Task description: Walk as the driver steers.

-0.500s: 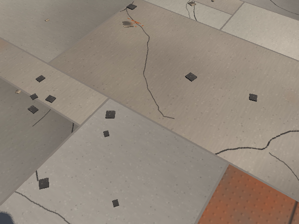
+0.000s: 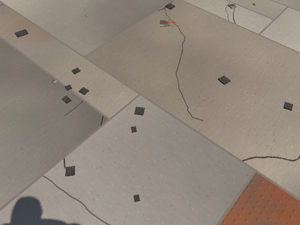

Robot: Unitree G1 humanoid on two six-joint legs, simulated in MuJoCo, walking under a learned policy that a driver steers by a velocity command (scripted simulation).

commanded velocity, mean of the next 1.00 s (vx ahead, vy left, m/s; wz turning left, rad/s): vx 0.00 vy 0.00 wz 0.06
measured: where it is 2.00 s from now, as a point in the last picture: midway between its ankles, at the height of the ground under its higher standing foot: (175, 211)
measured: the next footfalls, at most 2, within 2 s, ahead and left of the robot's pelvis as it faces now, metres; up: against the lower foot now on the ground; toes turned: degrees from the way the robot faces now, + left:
left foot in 0.06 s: +0.04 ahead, +0.11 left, +0.00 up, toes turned +5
right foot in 0.56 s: +0.10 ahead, -0.12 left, +0.00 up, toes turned +15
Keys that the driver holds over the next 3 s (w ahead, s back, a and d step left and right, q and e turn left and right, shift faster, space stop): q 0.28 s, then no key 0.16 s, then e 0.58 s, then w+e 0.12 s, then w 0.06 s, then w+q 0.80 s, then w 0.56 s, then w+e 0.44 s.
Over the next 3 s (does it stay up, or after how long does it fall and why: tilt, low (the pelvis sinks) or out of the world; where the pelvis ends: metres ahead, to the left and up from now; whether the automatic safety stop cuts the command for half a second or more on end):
stays up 0.96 0.07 0.01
